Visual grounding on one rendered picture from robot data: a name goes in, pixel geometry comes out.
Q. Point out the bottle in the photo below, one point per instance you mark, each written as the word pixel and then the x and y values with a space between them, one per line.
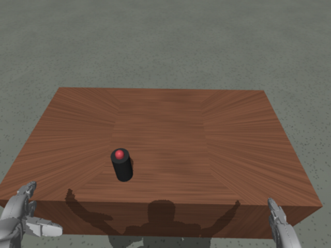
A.
pixel 122 165

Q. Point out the right robot hand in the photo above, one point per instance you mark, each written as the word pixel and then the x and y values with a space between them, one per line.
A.
pixel 283 233

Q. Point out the left robot arm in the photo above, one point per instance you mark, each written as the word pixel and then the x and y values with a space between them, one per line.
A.
pixel 11 233

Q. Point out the left robot hand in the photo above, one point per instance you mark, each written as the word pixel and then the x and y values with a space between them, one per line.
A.
pixel 19 208

